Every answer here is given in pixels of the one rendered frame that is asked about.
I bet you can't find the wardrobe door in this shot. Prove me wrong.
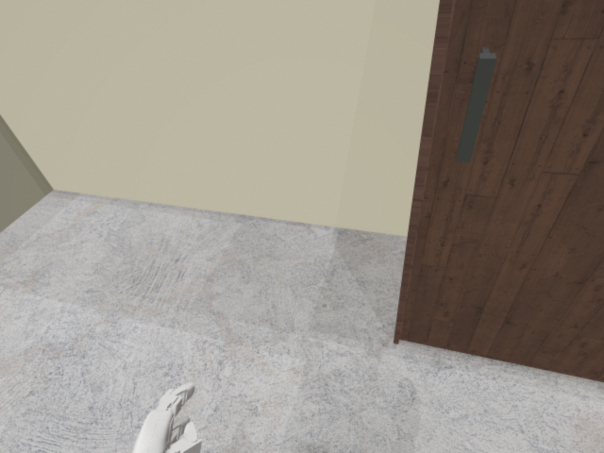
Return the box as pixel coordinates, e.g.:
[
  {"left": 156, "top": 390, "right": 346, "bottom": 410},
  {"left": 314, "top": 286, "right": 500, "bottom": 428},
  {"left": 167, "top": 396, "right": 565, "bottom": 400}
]
[{"left": 401, "top": 0, "right": 604, "bottom": 379}]

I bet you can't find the handle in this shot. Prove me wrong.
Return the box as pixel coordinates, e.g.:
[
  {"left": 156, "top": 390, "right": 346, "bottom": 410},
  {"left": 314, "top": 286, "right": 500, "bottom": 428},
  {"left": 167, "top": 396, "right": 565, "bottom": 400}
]
[{"left": 457, "top": 47, "right": 496, "bottom": 162}]

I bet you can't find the left robot hand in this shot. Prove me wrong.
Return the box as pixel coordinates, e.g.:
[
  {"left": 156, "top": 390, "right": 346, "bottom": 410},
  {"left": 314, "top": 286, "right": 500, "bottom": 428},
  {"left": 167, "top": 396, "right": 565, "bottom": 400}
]
[{"left": 132, "top": 383, "right": 202, "bottom": 453}]

